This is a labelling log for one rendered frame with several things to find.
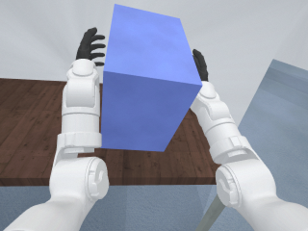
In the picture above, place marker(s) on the left robot forearm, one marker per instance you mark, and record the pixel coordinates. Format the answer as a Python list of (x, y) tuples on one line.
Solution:
[(80, 112)]

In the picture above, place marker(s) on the table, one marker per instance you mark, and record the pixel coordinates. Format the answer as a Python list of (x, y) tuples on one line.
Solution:
[(31, 120)]

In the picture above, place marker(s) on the right robot upper arm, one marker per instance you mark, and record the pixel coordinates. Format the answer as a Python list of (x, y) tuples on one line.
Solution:
[(248, 187)]

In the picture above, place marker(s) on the robot right hand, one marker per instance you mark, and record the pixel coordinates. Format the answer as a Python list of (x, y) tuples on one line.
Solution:
[(200, 65)]

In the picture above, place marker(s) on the right robot forearm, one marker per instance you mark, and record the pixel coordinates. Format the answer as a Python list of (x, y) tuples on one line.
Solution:
[(227, 145)]

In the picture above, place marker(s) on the robot left hand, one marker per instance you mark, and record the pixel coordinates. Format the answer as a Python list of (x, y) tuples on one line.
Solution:
[(85, 48)]

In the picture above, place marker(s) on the carton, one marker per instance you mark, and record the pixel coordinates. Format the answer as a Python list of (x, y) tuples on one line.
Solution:
[(150, 80)]

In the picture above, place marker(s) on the left robot upper arm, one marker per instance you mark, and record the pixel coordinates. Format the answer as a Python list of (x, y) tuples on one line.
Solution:
[(75, 185)]

